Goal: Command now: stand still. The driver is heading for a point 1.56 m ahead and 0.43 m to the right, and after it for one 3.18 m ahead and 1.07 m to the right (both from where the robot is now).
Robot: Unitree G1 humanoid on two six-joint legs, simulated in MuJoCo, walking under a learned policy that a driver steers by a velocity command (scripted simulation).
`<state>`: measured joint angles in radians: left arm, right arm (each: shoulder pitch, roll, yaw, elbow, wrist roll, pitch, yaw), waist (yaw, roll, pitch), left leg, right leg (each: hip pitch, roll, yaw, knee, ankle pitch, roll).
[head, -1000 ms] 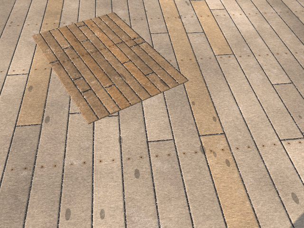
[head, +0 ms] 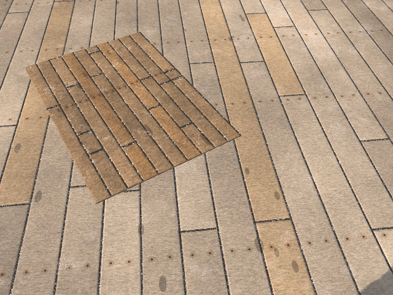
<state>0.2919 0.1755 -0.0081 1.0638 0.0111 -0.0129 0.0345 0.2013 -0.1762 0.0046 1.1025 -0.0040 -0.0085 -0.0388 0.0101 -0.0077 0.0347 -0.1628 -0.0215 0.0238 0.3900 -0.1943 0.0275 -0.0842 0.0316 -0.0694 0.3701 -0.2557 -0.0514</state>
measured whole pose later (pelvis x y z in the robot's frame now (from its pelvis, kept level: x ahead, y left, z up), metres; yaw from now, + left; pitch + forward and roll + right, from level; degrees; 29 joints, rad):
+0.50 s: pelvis +0.01 +0.00 +0.00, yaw +0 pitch -2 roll +0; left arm 0.31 0.14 -0.02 1.15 0.01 -0.01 0.05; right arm 0.26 -0.14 0.01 1.19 -0.01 0.00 -0.05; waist 0.00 0.00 0.03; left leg -0.15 -0.03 0.03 0.37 -0.20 0.03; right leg -0.08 0.03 -0.06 0.37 -0.26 -0.05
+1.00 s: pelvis +0.11 +0.05 -0.02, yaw -1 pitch +0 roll +0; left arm 0.50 0.19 0.04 1.16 0.02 -0.06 0.01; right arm 0.19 -0.19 -0.05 1.01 -0.02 -0.07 0.01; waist 0.02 -0.05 0.02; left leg -0.34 0.00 0.11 0.58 -0.24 0.06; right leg -0.09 -0.03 -0.03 0.65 -0.48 -0.05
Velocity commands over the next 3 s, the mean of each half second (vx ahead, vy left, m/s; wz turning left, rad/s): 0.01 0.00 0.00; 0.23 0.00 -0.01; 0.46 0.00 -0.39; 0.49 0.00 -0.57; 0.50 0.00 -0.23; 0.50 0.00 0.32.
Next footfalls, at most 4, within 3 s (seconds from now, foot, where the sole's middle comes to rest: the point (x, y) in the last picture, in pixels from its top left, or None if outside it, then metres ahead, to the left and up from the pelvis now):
0.96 left None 0.18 0.14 -0.78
1.46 right None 0.49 -0.04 -0.78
2.02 left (213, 208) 0.87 -0.03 -0.78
2.52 right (290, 197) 0.93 -0.35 -0.78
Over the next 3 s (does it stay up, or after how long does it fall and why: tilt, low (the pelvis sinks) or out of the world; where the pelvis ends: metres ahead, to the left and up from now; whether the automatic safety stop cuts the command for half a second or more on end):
stays up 1.05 -0.33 -0.01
